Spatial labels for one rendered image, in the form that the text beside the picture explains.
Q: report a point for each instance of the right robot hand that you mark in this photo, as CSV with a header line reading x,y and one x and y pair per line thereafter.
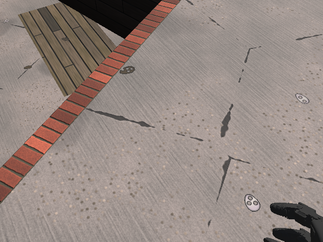
x,y
302,214

